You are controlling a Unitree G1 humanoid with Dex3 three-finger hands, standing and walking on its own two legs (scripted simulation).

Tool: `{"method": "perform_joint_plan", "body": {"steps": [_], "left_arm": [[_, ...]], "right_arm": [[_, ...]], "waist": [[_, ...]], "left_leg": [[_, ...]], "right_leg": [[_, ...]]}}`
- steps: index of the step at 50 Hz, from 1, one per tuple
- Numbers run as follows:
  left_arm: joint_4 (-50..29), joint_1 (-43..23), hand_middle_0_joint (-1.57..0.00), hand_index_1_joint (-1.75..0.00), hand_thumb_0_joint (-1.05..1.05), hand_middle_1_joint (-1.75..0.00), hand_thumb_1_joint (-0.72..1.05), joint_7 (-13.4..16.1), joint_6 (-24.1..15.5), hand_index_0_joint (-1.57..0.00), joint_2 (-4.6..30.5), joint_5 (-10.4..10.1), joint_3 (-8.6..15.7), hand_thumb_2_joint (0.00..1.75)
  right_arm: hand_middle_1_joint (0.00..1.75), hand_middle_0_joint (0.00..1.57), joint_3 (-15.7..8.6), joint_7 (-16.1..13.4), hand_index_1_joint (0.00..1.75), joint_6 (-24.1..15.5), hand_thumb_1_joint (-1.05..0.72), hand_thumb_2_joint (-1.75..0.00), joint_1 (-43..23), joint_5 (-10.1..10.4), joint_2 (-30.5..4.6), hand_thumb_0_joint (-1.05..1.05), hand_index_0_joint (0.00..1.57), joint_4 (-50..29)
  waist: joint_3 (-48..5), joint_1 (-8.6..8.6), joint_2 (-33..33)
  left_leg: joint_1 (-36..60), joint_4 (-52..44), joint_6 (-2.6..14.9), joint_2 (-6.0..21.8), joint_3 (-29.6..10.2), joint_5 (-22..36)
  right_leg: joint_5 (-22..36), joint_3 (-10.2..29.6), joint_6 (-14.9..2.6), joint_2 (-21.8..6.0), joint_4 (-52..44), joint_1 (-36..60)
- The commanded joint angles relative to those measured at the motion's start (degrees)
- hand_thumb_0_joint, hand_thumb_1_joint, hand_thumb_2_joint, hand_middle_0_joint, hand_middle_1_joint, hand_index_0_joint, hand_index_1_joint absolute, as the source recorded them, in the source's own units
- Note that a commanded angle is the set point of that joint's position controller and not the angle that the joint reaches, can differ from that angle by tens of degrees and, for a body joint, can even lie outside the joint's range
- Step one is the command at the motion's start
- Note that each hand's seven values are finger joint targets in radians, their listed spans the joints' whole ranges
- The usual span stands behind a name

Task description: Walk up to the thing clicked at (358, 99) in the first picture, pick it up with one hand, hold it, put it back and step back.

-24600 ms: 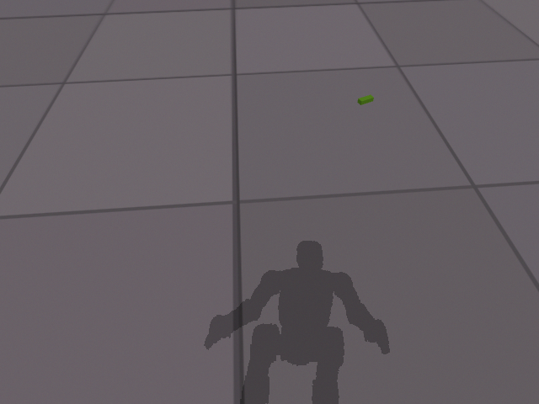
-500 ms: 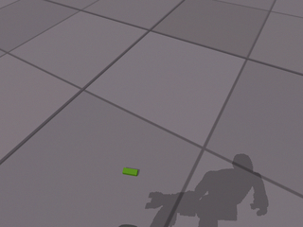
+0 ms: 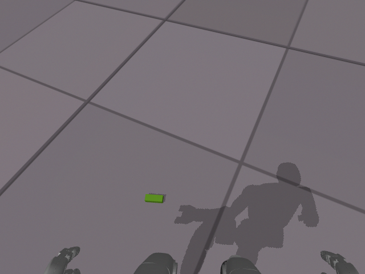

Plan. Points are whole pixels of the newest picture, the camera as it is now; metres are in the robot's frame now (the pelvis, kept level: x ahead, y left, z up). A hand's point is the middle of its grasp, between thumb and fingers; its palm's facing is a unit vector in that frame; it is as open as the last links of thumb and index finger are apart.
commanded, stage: walk up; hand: left
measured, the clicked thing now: (154, 198) +0.49 +0.25 -0.75
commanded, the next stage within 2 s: none
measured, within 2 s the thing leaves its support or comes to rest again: neither
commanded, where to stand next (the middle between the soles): +0.10 +0.03 m, yaw -2 degrees
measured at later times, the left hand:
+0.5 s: hand out of the picture +0.08 +0.25 -0.14, palm faces -0.02 -0.95 -0.31, open 7.4 cm
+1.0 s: hand (87, 271) +0.12 +0.26 -0.14, palm faces -0.07 -0.93 -0.36, open 7.4 cm
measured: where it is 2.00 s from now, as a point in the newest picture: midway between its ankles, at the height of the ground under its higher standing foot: outside the picture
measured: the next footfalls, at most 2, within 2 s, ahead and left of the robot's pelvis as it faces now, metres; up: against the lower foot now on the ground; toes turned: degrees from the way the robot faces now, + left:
left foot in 1.38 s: +0.17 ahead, +0.12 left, +0.00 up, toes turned -4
right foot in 1.68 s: +0.01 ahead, -0.12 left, +0.00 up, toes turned -2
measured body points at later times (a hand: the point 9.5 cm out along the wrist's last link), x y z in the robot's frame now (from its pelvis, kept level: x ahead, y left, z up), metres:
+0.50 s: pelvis +0.00 +0.00 +0.01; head +0.01 +0.00 +0.46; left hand +0.09 +0.29 -0.12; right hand +0.08 -0.31 -0.11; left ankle -0.02 +0.14 -0.72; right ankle +0.04 -0.13 -0.72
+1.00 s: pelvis +0.04 -0.01 +0.01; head +0.03 -0.01 +0.46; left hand +0.12 +0.31 -0.11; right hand +0.09 -0.32 -0.11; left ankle -0.02 +0.14 -0.72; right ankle +0.05 -0.13 -0.72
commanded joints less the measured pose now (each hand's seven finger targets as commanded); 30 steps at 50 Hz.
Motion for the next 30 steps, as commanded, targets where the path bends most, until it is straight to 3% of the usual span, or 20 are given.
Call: {"method": "perform_joint_plan", "body": {"steps": [1, 2, 3, 4, 5, 6, 7, 8, 9, 10, 11, 12, 13, 14, 16, 18, 21, 23, 30], "left_arm": [[-3.8, 0.1, -0.2, -0.3, 0.0, -0.3, 0.9, 0.8, -0.1, -0.2, 15.1, 0.9, 4.4, 0.9], [-3.9, -0.5, -0.2, -0.3, 0.0, -0.3, 0.9, 0.4, 0.5, -0.2, 15.3, 0.2, 4.3, 0.9], [-3.8, 0.1, -0.2, -0.3, 0.0, -0.3, 0.9, 0.3, 1.0, -0.2, 13.3, -0.6, 3.5, 0.9], [-3.8, 0.3, -0.2, -0.3, 0.0, -0.3, 0.9, 0.1, 1.3, -0.2, 9.8, -1.6, 2.6, 0.9], [-3.2, -0.4, -0.2, -0.3, 0.0, -0.3, 0.9, 0.4, 1.5, -0.2, 10.3, -1.8, 2.9, 0.9], [-2.0, -3.0, -0.2, -0.3, 0.0, -0.3, 0.9, 0.7, 1.4, -0.2, 14.0, -1.1, 4.2, 0.9], [-1.3, -2.3, -0.2, -0.3, 0.0, -0.3, 0.9, 0.1, 1.4, -0.2, 13.3, -1.3, 4.1, 0.9], [-0.8, -1.5, -0.2, -0.3, 0.0, -0.3, 0.9, -0.2, 1.1, -0.2, 11.5, -1.7, 3.9, 0.9], [0.4, 0.3, -0.2, -0.3, 0.0, -0.3, 0.9, -0.4, 0.6, -0.2, 10.7, -1.8, 3.7, 0.9], [1.1, 1.0, -0.2, -0.3, 0.0, -0.3, 0.9, -0.6, -0.1, -0.2, 11.1, -1.5, 3.6, 0.9], [1.5, 0.1, -0.2, -0.3, 0.0, -0.3, 0.9, -0.6, -0.3, -0.2, 11.9, -1.1, 3.9, 0.9], [1.3, -1.0, -0.2, -0.3, 0.0, -0.3, 0.9, -0.5, -0.6, -0.2, 13.1, -0.6, 3.9, 0.9], [0.9, -3.6, -0.2, -0.3, 0.0, -0.3, 0.9, -0.7, -0.7, -0.2, 13.8, -0.8, 3.6, 0.9], [0.7, -4.8, -0.2, -0.3, 0.0, -0.3, 0.9, -1.0, -0.4, -0.2, 13.1, -0.9, 3.2, 0.9], [2.1, -4.8, -0.2, -0.3, 0.0, -0.3, 0.9, -1.2, 0.0, -0.2, 12.4, -0.9, 2.6, 0.9], [3.6, -4.4, -0.2, -0.3, 0.0, -0.3, 0.9, -1.4, -0.2, -0.2, 12.5, -1.0, 2.6, 0.9], [4.8, -3.8, -0.2, -0.3, 0.0, -0.3, 0.9, -1.4, -0.7, -0.2, 12.0, -1.2, 2.5, 0.9], [5.6, -4.2, -0.2, -0.3, 0.0, -0.3, 0.9, -1.4, -0.8, -0.2, 11.9, -1.2, 2.5, 0.9], [7.6, -4.5, -0.2, -0.3, 0.0, -0.3, 0.9, -1.2, -0.6, -0.2, 11.0, -1.4, 2.2, 0.9]], "right_arm": [[0.3, 0.2, -2.0, 0.2, 0.3, -2.0, -0.9, -0.9, 7.4, -1.7, -8.3, 0.0, 0.2, 0.0], [0.3, 0.2, -2.1, 0.0, 0.3, -2.4, -0.9, -0.9, 8.9, -2.2, -8.2, 0.0, 0.2, 1.2], [0.3, 0.2, -2.2, -0.4, 0.3, -3.1, -0.9, -0.9, 8.3, -3.0, -8.3, 0.0, 0.2, 1.6], [0.3, 0.2, -2.9, -0.7, 0.3, -3.6, -0.9, -0.9, 6.0, -4.2, -11.6, 0.0, 0.2, 0.9], [0.3, 0.2, -3.2, -0.5, 0.3, -4.0, -0.9, -0.9, -0.3, -3.4, -17.5, 0.0, 0.2, -1.0], [0.3, 0.2, -3.4, -0.2, 0.3, -4.3, -0.9, -0.9, -1.8, -2.6, -17.9, 0.0, 0.2, -0.9], [0.3, 0.2, -2.5, -0.3, 0.3, -4.8, -0.9, -0.9, -2.9, -2.9, -14.4, 0.0, 0.2, -0.7], [0.3, 0.2, -1.6, -0.4, 0.3, -5.1, -0.9, -0.9, -3.6, -2.7, -12.6, 0.0, 0.2, -0.4], [0.3, 0.2, -1.7, -0.4, 0.3, -5.2, -0.9, -0.9, -4.0, -2.5, -12.4, 0.0, 0.2, -0.3], [0.3, 0.2, -1.7, -0.3, 0.3, -5.1, -0.9, -0.9, -2.5, -2.0, -12.0, 0.0, 0.2, 0.3], [0.3, 0.2, -1.3, -0.2, 0.3, -5.0, -0.9, -0.9, -0.4, -1.7, -11.1, 0.0, 0.2, 0.8], [0.3, 0.2, -0.8, -0.2, 0.3, -4.9, -0.9, -0.9, 2.1, -1.4, -9.6, 0.0, 0.2, 1.0], [0.3, 0.2, -0.6, -0.3, 0.3, -4.7, -0.9, -0.9, 4.3, -1.3, -8.8, 0.0, 0.2, 2.1], [0.3, 0.2, -0.6, -0.3, 0.3, -4.6, -0.9, -0.9, 3.7, -1.8, -9.5, 0.0, 0.2, 3.0], [0.3, 0.2, -0.9, -0.2, 0.3, -4.8, -0.9, -0.9, 0.0, -2.2, -10.6, 0.0, 0.2, 3.1], [0.3, 0.2, -0.3, 0.0, 0.3, -5.2, -0.9, -0.9, 0.8, -2.2, -10.1, 0.0, 0.2, 3.9], [0.3, 0.2, 0.1, -0.1, 0.3, -5.8, -0.9, -0.9, 1.4, -1.9, -9.9, 0.0, 0.2, 5.1], [0.3, 0.2, 0.1, -0.2, 0.3, -5.9, -0.9, -0.9, 1.7, -1.7, -10.0, 0.0, 0.2, 5.8], [0.3, 0.2, 0.1, -0.1, 0.3, -5.6, -0.9, -0.9, -0.4, -1.8, -10.2, 0.0, 0.2, 6.9]], "waist": [[-14.9, -0.13, -14.6], [-13.9, -1.02, -13.3], [-13.1, -1.67, -10.7], [-11.1, -0.71, -2.3], [-7.2, 0.69, 7.0], [-5.7, -1.01, 6.2], [-5.2, 0.67, 2.3], [-6.3, 1.62, 2.9], [-8.0, 2.18, 5.4], [-10.0, 1.65, 5.5], [-12.3, 0.28, 3.4], [-14.1, -0.76, 0.0], [-14.1, -2.31, -2.5], [-10.9, -1.87, -2.3], [-7.5, -0.74, -1.6], [-6.7, -0.95, -3.6], [-9.9, -0.89, -3.4], [-10.7, -1.04, -3.5], [-10.3, -0.8, -2.4]], "left_leg": [[3.4, -21.8, -1.04, 1.1, 4.5, 1.1], [8.6, -30.7, -0.77, 0.7, 5.5, 7.9], [14.3, -38.4, -0.02, 1.5, 3.1, 15.8], [15.4, -41.0, 2.12, 10.3, -10.6, 17.9], [5.1, -42.0, 8.39, 20.8, -22.1, 17.5], [-2.6, -40.4, 12.67, 22.4, -21.6, 19.3], [-1.0, -37.1, 11.55, 18.0, -14.0, 24.8], [2.8, -34.2, 9.2, 14.8, -8.2, 28.9], [6.4, -31.6, 6.5, 12.7, -4.8, 30.9], [7.7, -28.8, 4.54, 10.6, -2.7, 31.9], [7.3, -27.5, 3.24, 8.9, -1.6, 30.0], [5.5, -27.9, 1.87, 7.4, -1.2, 23.6], [6.8, -31.7, 1.38, 5.5, -0.2, 11.4], [7.4, -34.4, 1.67, 5.9, -1.0, 5.7], [6.9, -35.9, 2.38, 6.9, -1.9, 5.5], [7.1, -37.2, 2.7, 7.4, -1.9, 7.4], [10.0, -37.3, 2.18, 7.4, -0.4, 15.3], [11.2, -37.4, 1.72, 7.3, 0.4, 18.9], [13.7, -39.1, 1.76, 8.3, 1.0, 20.8]], "right_leg": [[1.5, 9.7, -11.34, -9.2, -7.5, 10.8], [2.4, 9.4, -10.13, -8.8, -4.8, 7.6], [7.4, 8.4, -7.48, -8.0, -0.5, 2.9], [4.8, 6.5, -3.45, -3.7, 5.6, -4.2], [-14.6, 2.1, -1.15, 2.6, 7.1, -4.2], [-19.2, 4.5, -1.35, 0.5, 11.7, 3.3], [-16.7, 4.7, -1.82, 1.3, 12.1, 4.7], [-12.4, 3.5, -2.38, 1.9, 8.0, 4.3], [-5.8, 0.7, -2.41, 1.0, -0.8, 6.1], [3.3, 0.5, -2.48, 0.9, -7.6, 9.7], [10.1, 2.8, -3.32, 0.0, -8.6, 14.2], [12.4, 8.2, -5.0, -3.6, -8.6, 16.6], [6.1, 10.3, -6.46, -6.0, -8.8, 13.3], [-1.6, 10.5, -5.67, -5.5, -10.2, 9.0], [-7.0, 9.0, -4.28, -3.4, -12.6, 6.5], [-5.7, 9.0, -3.99, -3.2, -13.9, 6.6], [5.3, 8.5, -3.92, -3.9, -13.5, 10.5], [8.6, 8.2, -3.7, -4.2, -13.6, 11.8], [8.7, 7.4, -2.82, -3.7, -15.4, 10.7]]}}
